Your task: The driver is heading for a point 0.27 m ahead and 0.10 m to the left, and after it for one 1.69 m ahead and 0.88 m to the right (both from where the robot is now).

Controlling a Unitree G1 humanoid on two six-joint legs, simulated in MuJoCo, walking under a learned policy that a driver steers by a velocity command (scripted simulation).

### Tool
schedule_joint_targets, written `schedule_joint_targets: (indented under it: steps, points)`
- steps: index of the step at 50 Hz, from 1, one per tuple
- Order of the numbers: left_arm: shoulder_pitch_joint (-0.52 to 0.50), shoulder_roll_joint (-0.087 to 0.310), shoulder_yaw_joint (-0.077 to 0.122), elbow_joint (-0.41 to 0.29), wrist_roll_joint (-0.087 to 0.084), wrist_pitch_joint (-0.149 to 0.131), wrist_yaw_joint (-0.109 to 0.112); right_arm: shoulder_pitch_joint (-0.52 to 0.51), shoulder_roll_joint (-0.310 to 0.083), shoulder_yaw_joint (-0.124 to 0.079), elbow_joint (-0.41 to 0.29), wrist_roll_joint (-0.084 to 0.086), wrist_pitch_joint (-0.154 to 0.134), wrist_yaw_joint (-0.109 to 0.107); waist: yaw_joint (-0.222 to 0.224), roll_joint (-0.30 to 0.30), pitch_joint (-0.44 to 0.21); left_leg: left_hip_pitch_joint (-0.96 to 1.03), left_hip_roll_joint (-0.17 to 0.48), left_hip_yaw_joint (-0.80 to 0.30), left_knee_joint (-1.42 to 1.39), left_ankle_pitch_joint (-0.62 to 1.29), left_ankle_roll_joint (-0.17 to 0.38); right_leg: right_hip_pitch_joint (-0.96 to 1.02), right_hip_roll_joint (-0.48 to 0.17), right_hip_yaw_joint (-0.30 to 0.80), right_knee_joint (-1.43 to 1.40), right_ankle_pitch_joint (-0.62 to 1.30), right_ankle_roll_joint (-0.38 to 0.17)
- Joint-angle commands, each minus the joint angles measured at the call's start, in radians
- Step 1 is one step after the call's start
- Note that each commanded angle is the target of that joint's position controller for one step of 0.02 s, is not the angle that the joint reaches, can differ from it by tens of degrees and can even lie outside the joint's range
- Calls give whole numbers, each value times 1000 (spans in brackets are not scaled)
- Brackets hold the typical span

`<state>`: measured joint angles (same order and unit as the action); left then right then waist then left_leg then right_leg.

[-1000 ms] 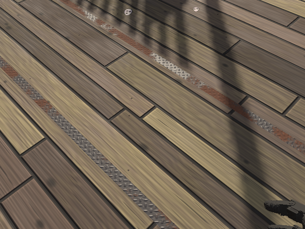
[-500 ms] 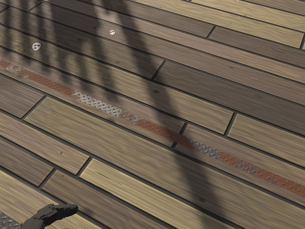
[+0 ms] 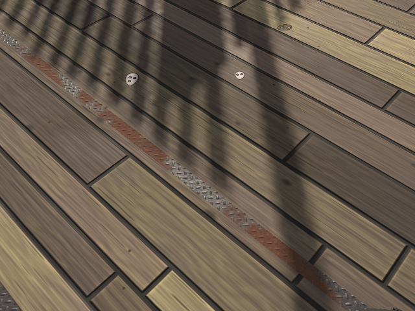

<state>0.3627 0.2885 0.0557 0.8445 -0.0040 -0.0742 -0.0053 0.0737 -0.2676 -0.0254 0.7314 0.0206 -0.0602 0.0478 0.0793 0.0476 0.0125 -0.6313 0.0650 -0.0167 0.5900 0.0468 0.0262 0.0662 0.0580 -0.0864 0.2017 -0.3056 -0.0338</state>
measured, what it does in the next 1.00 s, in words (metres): walks ahead, turning right: left foot, then right foot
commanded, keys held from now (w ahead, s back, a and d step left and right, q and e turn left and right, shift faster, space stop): w+q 0.06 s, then w+e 0.94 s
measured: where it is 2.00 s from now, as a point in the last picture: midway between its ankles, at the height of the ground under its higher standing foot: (286, 196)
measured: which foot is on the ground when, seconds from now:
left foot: up 0.00-0.06, down 0.08-0.66, up 0.68-1.00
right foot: down 0.00-0.08, up 0.10-0.62, down 0.64-1.00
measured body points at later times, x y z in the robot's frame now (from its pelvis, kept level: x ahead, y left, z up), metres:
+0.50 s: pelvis +0.29 +0.04 +0.00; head +0.31 +0.04 +0.45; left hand +0.46 +0.28 -0.11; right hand +0.32 -0.24 -0.12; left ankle +0.19 +0.12 -0.74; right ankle +0.47 -0.13 -0.69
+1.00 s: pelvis +0.57 -0.03 +0.01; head +0.60 -0.05 +0.45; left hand +0.73 +0.23 -0.10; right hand +0.69 -0.33 -0.08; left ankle +0.80 +0.08 -0.69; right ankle +0.49 -0.09 -0.74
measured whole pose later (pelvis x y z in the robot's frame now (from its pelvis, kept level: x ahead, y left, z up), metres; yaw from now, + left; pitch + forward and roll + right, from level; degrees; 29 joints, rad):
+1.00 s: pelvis +0.57 -0.03 +0.01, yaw -22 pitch +2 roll +0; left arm 0.33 0.28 0.07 0.73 -0.02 -0.04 0.01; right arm 0.04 -0.29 -0.04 0.70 0.00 -0.09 0.01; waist 0.07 0.04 0.03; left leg -0.62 0.06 -0.10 0.59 0.02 -0.07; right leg -0.13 0.11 0.15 0.38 -0.28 -0.08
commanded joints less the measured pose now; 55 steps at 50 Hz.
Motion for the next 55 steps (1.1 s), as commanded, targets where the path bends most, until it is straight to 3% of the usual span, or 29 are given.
schedule_joint_targets:
  steps: [1,3,4,5,6,7,8,9,10,12,14,17,21,26,29,31,32,33,34,35,36,37,38,41,46,50,53,54,55]
  points:
    - [4,173,44,-27,-4,8,13,-107,-85,-21,-110,-2,-17,18,-16,-102,47,-31,-21,24,-26,-103,44,51,-323,56,45,590,-114]
    - [-25,196,50,-36,-4,24,25,22,-130,-48,-92,-8,-12,18,-94,-131,-52,174,-95,94,-32,-170,83,53,-299,7,248,948,-79]
    - [-8,178,40,-34,-3,29,31,166,-169,-73,-54,-8,-11,8,-163,-101,-138,418,-114,77,-72,-118,116,-47,-264,-20,438,960,-53]
    - [19,136,17,-56,22,21,34,334,-253,-97,-29,-9,-4,-11,-214,38,-265,752,90,-199,-52,-46,184,-310,-213,-39,766,592,-22]
    - [149,10,-23,-52,19,-4,10,335,-289,-95,-23,-5,-8,-8,-128,238,-392,1042,317,-710,-177,-229,358,-694,-15,63,1076,-269,22]
    - [41,138,7,-40,-20,-28,-3,355,-193,-73,-29,-3,-6,-13,-204,87,-373,1014,304,-698,-238,-337,315,-780,-64,205,1156,-272,2]
    - [-70,165,17,-80,-52,-39,-8,298,-176,-64,-31,-15,-9,-19,-202,50,-216,870,277,-526,-264,-278,269,-827,-103,188,1142,-184,-11]
    - [-114,146,13,-87,-46,-40,-1,236,-161,-59,-32,-22,-13,-21,-166,-29,-132,719,240,-409,-290,-184,237,-794,-151,176,1072,-94,-10]
    - [-123,138,18,-81,-29,-32,3,187,-125,-50,-35,-29,-18,-20,-133,-26,-71,608,201,-316,-323,-106,220,-757,-177,173,1010,-42,-1]
    - [-49,107,19,-54,-27,-2,5,153,-96,-45,-31,-38,-34,-17,-82,24,-58,499,168,-213,-389,-52,207,-655,-200,190,967,23,12]
    - [-41,76,17,-47,-25,22,11,146,-106,-50,-12,-36,-51,-17,-66,14,-26,455,162,-122,-430,25,204,-672,-198,196,930,74,30]
    - [-106,65,18,-70,-18,24,13,161,-122,-58,14,-41,-54,-31,-78,0,6,482,144,-11,-452,117,180,-753,-184,214,796,229,46]
    - [-218,35,7,-100,-14,9,-10,170,-138,-58,35,-34,-49,-46,-122,-5,31,514,112,109,-477,112,127,-709,-161,136,540,437,36]
    - [-339,25,-2,-175,-15,8,-42,245,-167,-70,85,-18,-11,-58,-162,-18,69,733,189,147,-412,245,123,-798,-138,83,414,352,-2]
    - [-305,57,16,-199,-16,13,-58,219,-198,-81,78,-11,18,-74,-110,29,16,798,205,185,-256,641,97,-696,-67,4,408,192,-52]
    - [-124,124,52,-168,-17,20,-54,190,-216,-84,66,-11,34,-88,-1,49,-90,743,182,210,19,803,67,-439,1,-23,382,146,-106]
    - [46,190,85,-132,-17,25,-39,174,-208,-77,52,-11,31,-94,90,-10,-177,561,137,218,280,606,29,-146,-28,78,309,202,-158]
    - [97,298,110,-123,-23,27,-22,275,-72,-34,6,-45,2,-72,11,-258,-279,89,-40,186,661,-248,-39,263,-292,569,302,122,-335]
    - [101,253,91,-147,-20,16,-22,235,-86,-25,-2,-29,-43,-52,30,-207,-406,-97,-138,-40,821,-643,-34,386,-395,928,146,33,-420]
    - [69,195,74,-148,-11,10,-21,123,-147,-43,-33,13,-73,-35,58,-145,-285,-189,-68,-98,820,-564,-9,309,-362,779,112,55,-355]
    - [5,165,65,-157,-13,6,-21,91,-146,-39,-47,17,-88,-33,19,-78,-175,-176,-22,-85,730,-473,4,155,-321,644,102,118,-313]
    - [-63,135,55,-169,-17,7,-21,84,-144,-44,-39,-7,-89,-39,-27,-27,-96,-124,12,-71,632,-427,-6,3,-277,547,86,216,-282]
    - [-107,108,44,-186,-8,7,-17,98,-154,-53,-36,-23,-79,-44,-63,-48,-65,-52,36,-69,576,-390,-20,-104,-247,486,62,300,-272]
    - [-133,125,48,-203,-7,7,-4,133,-123,-51,-39,-35,-44,-47,-104,-84,-44,33,40,-40,462,-333,-75,-267,-199,399,21,421,-274]
    - [-66,162,60,-180,-16,20,21,-48,-69,-29,-93,-31,-39,-48,-34,-124,-15,116,-27,-14,77,-25,-113,-362,-116,308,45,327,-201]
    - [-9,157,60,-157,-24,31,24,-113,-107,-41,-120,-11,-53,-33,-9,-144,-22,158,-57,-54,-63,8,-95,-281,-159,416,116,205,-175]
    - [-30,150,61,-162,-19,37,28,-45,-144,-61,-108,-9,-68,-27,-58,-177,-29,233,-57,-64,-105,-100,-46,-223,-190,501,215,202,-149]
    - [-42,128,54,-168,-16,38,27,37,-159,-73,-85,-14,-72,-31,-102,-175,-60,347,-58,-46,-140,-103,-20,-238,-157,490,286,231,-125]
    - [-43,75,34,-181,-8,35,22,158,-197,-87,-71,-32,-78,-37,-159,-122,-165,561,41,-128,-125,-132,33,-309,-101,433,489,201,-90]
